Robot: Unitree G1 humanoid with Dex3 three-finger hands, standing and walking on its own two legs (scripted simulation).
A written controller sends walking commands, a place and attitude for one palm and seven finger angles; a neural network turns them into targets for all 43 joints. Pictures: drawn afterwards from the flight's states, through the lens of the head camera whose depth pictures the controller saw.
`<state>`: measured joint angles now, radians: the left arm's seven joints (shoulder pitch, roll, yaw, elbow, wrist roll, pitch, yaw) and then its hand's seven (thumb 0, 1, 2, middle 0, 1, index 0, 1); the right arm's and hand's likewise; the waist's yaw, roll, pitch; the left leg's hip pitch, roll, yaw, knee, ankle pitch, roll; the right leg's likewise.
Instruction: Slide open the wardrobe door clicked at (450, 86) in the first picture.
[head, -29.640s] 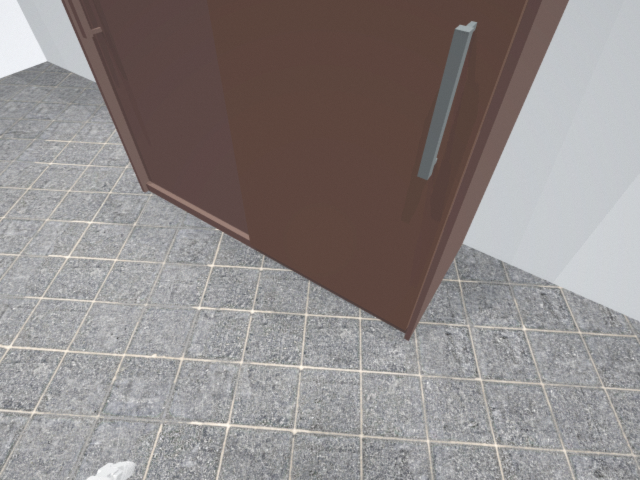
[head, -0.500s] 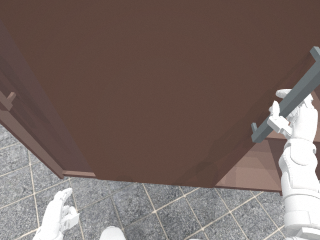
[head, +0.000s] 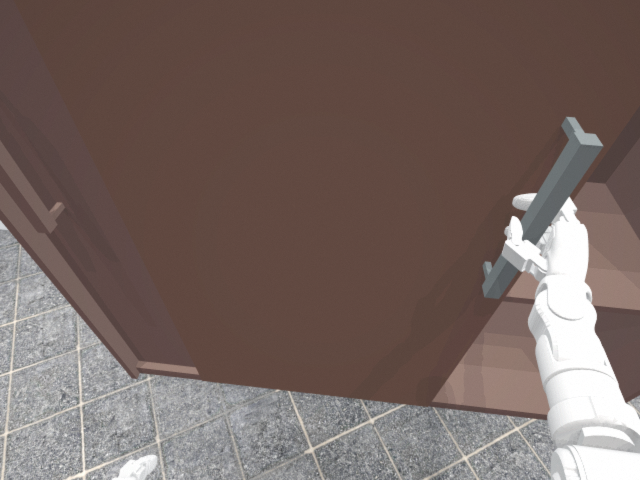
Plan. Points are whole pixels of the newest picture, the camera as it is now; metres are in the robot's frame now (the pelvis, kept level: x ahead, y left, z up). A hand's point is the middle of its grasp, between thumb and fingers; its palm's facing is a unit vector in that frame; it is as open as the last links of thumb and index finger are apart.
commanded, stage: stop walking and hold the door there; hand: right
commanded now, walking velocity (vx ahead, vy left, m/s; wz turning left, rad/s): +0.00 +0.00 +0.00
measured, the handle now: (525, 220) +0.44 -0.25 +0.10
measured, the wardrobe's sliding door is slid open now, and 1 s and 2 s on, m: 0.45 0.45 0.45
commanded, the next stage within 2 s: loosen the grip on the handle in 0.24 s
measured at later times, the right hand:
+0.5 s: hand (524, 235) +0.40 -0.24 +0.11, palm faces +0.33 +0.93 -0.14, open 6.9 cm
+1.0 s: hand (511, 244) +0.40 -0.23 +0.10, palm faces +0.32 +0.93 -0.18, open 14.1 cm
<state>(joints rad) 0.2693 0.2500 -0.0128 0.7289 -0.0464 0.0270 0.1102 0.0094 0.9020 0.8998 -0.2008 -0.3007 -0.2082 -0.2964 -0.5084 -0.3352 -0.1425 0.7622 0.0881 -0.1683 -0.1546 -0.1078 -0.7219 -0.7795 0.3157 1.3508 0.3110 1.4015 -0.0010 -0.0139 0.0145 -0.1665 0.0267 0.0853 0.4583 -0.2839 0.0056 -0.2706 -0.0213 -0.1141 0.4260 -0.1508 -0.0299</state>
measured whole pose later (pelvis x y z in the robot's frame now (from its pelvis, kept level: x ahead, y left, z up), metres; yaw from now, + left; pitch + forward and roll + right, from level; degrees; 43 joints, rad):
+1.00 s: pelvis +0.00 +0.00 -0.01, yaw +1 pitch +3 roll +1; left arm 0.33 0.23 -0.01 0.73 -0.02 -0.08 0.05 0.01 0.90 0.90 -0.20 -0.30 -0.21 -0.30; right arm -0.47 -0.34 -0.27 0.63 0.03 -0.08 -0.12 -0.01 0.54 -0.21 0.29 1.19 0.34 1.23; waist 0.03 -0.01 -0.03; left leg -0.31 0.00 0.07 0.58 -0.32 0.01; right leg -0.43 -0.05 -0.11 0.59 -0.22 -0.03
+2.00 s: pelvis +0.00 +0.00 -0.01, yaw +1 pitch +3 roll +1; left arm 0.28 0.24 -0.02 0.67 -0.04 -0.10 0.09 0.01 0.90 0.90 -0.20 -0.30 -0.21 -0.30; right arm -0.17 -0.38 -0.37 0.35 0.11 -0.04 -0.01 -0.02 0.55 -0.20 0.25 1.15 0.26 1.15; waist -0.01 -0.03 -0.06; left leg -0.30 0.00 0.08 0.60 -0.35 0.01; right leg -0.43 -0.05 -0.10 0.63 -0.25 -0.03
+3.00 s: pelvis -0.02 -0.01 -0.01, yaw +0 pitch -4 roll +2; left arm 0.25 0.26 -0.05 0.65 -0.04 -0.31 0.11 0.01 0.90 0.90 -0.20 -0.30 -0.21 -0.30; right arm 0.21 -0.39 -0.39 -0.09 0.26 -0.02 0.22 -0.02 0.47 -0.24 0.25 1.09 0.25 1.10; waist -0.06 -0.04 -0.02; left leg -0.16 0.00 0.09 0.51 -0.29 0.00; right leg -0.31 -0.04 -0.08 0.57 -0.21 -0.04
